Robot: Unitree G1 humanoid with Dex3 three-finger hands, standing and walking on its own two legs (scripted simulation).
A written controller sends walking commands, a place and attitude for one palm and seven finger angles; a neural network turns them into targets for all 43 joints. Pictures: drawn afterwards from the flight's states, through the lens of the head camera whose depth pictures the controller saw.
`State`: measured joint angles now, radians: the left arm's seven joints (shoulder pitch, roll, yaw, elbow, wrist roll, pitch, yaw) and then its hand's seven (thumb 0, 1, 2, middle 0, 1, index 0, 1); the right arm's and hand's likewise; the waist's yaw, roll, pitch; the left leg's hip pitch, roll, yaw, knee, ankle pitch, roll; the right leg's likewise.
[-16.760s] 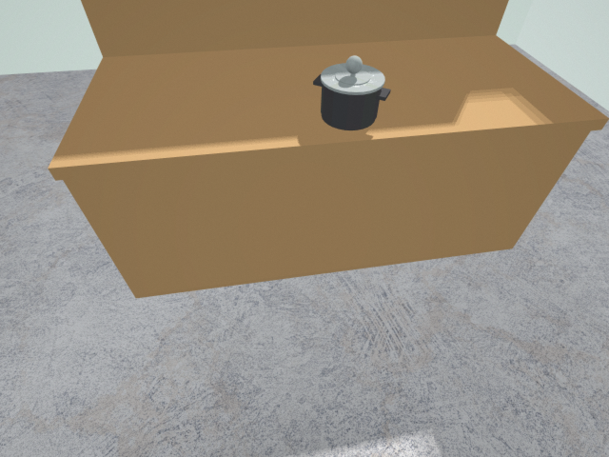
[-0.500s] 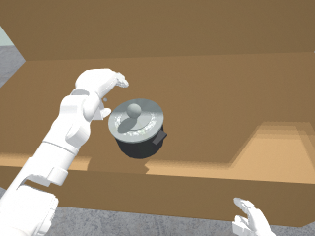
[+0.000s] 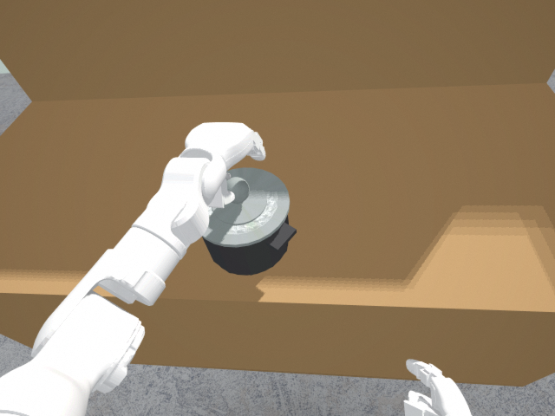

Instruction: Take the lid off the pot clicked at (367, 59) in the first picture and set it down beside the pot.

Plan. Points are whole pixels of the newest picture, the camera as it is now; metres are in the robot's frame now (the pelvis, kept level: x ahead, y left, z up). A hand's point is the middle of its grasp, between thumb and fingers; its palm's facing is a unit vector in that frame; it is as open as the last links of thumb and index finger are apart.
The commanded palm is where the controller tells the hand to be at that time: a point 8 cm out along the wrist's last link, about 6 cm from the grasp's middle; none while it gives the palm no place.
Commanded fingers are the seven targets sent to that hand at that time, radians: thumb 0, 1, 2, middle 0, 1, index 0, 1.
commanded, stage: move the open hand above the knob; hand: left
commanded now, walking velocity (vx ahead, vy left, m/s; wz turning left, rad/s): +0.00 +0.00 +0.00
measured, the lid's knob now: (236, 190) +0.47 +0.08 +0.05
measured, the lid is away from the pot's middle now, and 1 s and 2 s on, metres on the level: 0.00 0.00 0.00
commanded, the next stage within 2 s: lower the open fingers around the knob in 1.10 s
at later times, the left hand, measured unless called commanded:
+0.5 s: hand (228, 167) +0.44 +0.08 +0.13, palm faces -0.22 -0.02 -0.98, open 10.3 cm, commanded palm +0.42 +0.09 +0.20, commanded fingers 0.00 -0.31 1.40 -0.81 -0.08 -0.81 -0.08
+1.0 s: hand (217, 169) +0.43 +0.09 +0.14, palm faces -0.18 -0.05 -0.98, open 10.3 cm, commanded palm +0.40 +0.09 +0.20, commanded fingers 0.00 -0.31 1.40 -0.81 -0.08 -0.81 -0.08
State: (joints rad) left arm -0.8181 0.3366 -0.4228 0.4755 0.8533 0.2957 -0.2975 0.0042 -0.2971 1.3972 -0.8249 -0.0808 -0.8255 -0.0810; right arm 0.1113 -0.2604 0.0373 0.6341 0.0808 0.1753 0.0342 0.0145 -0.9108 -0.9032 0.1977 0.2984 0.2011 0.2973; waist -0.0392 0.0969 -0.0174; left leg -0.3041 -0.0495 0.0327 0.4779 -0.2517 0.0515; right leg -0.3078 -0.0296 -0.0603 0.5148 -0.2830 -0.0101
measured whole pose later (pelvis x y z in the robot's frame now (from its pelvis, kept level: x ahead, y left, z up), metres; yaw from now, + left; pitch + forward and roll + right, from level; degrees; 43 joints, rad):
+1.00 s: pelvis +0.00 -0.01 +0.00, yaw +0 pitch +3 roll +1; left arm -0.82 0.32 -0.39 0.50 0.86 0.31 -0.25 0.00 -0.30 1.40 -0.83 -0.08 -0.83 -0.08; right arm 0.08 -0.26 0.04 0.63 0.09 0.17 0.04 0.01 -0.91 -0.90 0.20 0.30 0.20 0.30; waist -0.01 0.09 -0.03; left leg -0.27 -0.04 0.03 0.46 -0.24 0.04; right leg -0.28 -0.02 -0.06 0.50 -0.28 -0.02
